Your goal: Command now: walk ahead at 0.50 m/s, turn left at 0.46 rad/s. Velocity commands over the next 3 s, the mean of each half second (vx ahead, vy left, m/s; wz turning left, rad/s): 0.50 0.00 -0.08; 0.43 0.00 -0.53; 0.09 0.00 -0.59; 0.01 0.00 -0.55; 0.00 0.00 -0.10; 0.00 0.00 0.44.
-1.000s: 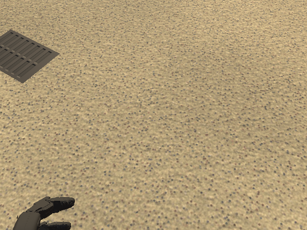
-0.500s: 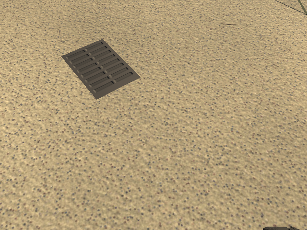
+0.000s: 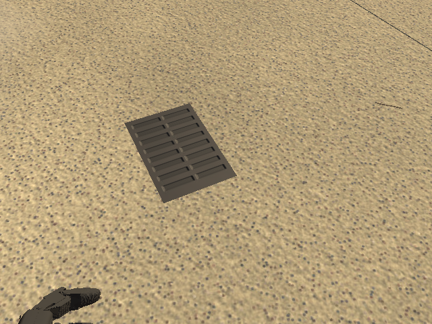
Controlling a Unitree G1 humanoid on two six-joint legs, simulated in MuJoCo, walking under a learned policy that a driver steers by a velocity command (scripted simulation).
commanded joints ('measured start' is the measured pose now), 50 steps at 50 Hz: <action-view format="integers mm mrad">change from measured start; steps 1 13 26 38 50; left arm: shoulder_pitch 307 248 317 74 236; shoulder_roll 264 163 147 33 227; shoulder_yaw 90 57 46 20 86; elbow -3 63 34 -62 -119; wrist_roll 34 -22 -45 -19 1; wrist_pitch -20 27 49 80 88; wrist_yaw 13 21 36 -13 -9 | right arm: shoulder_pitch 65 -264 -37 -136 -118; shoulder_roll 8 -2 -103 -127 -153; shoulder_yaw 15 36 -19 -33 -9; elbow -82 -142 -75 12 -39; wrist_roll -7 -27 -18 -21 0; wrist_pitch -20 -64 -68 -79 -57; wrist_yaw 0 24 22 10 14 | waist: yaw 130 116 -13 29 159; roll -105 -61 188 84 -51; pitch -307 -1 -96 50 -338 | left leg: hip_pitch -397 -466 252 -4 -633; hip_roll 27 154 479 353 130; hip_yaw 16 189 -325 278 134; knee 503 198 -247 -381 881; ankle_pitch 113 296 -29 527 -125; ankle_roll -3 -83 162 116 -103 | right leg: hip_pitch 718 255 -372 -211 677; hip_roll -325 -167 -50 -119 -328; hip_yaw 436 189 72 -22 446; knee -34 -272 761 314 -31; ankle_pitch -143 25 -430 49 434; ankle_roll -208 -238 -26 2 -380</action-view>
